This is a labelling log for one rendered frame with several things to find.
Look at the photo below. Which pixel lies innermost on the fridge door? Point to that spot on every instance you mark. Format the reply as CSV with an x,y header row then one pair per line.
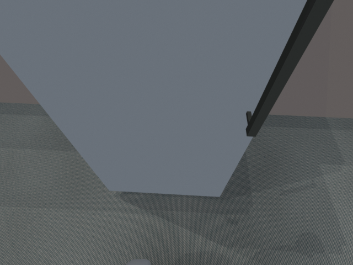
x,y
153,94

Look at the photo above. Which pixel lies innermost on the handle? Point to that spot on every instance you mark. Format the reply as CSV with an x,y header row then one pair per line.
x,y
310,19

